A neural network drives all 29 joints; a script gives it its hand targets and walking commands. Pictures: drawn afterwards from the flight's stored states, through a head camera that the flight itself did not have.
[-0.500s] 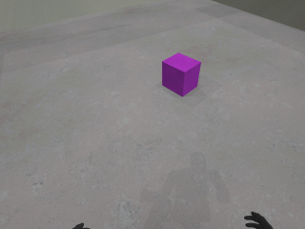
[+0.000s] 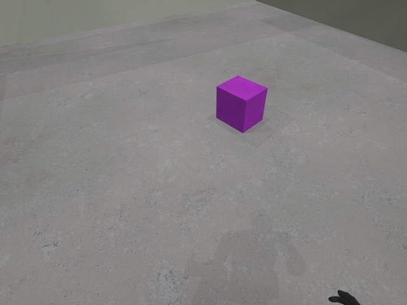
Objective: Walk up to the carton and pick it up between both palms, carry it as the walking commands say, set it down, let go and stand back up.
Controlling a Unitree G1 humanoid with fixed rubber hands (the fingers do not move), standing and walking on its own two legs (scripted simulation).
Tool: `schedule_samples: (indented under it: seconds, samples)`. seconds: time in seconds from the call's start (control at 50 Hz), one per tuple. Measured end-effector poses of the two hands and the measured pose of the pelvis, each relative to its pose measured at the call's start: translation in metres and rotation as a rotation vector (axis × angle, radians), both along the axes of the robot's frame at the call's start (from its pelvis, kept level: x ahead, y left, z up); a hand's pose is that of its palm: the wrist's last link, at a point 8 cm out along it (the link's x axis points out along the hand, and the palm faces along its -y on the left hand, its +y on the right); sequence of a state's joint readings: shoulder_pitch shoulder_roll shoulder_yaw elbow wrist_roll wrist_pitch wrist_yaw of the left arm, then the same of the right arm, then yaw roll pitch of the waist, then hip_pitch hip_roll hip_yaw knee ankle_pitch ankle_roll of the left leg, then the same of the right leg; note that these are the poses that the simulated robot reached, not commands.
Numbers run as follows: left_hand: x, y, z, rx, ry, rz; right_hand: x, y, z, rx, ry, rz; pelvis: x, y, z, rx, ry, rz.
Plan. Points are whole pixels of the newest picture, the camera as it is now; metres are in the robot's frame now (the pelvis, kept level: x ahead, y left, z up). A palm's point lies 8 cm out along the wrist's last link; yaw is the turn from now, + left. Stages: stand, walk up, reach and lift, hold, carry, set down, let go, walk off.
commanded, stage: stand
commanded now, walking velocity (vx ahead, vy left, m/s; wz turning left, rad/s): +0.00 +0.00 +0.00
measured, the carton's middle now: (240, 103) +1.69 -0.26 -0.60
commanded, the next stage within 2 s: walk up in 0.10 s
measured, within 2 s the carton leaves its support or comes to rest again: neither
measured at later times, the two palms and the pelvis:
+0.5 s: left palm out of the picture +0.10 +0.24 -0.11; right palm out of the picture +0.10 -0.27 -0.10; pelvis +0.01 -0.01 +0.01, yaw -2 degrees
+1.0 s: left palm out of the picture +0.08 +0.20 -0.08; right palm (327, 244) +0.30 -0.28 -0.11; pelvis +0.17 -0.05 +0.02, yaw -3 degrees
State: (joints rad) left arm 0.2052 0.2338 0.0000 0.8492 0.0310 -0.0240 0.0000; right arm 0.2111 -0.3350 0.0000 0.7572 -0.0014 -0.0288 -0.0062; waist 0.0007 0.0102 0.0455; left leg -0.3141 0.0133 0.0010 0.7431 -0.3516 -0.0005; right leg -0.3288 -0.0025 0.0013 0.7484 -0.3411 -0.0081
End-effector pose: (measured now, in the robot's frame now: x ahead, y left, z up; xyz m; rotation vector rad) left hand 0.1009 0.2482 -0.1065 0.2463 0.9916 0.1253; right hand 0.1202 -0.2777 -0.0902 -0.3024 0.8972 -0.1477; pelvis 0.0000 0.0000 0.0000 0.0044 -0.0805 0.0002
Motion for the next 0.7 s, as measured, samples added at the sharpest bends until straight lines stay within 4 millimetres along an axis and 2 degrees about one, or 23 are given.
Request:
schedule_samples:
  seconds: [0.34,0.4,0.5,0.58,0.64,0.7]
  samples:
    - [-0.005,0.013,-0.005,-0.014,0.030,0.009,-0.002,0.011,0.004,-0.015,0.012,-0.004,0.001,0.012,0.002,-0.017,0.002,0.000]
    - [-0.007,0.010,-0.008,-0.031,0.081,0.002,-0.008,0.011,-0.001,-0.003,0.054,-0.026,0.002,0.010,0.002,-0.017,0.003,-0.004]
    - [-0.001,-0.012,-0.007,-0.049,0.129,-0.032,-0.017,0.009,-0.010,0.061,0.115,-0.069,0.008,-0.008,0.006,-0.016,0.029,-0.031]
    - [0.006,-0.038,-0.008,-0.038,0.159,-0.059,-0.016,-0.005,-0.021,0.113,0.135,-0.096,0.018,-0.033,0.004,0.003,0.054,-0.068]
    - [0.001,-0.053,-0.006,-0.031,0.174,-0.048,-0.008,-0.019,-0.027,0.128,0.165,-0.096,0.029,-0.049,0.005,0.012,0.057,-0.068]
    - [-0.013,-0.055,0.007,-0.006,0.229,-0.004,0.012,-0.029,-0.021,0.134,0.176,-0.070,0.046,-0.057,0.015,0.021,0.068,-0.067]
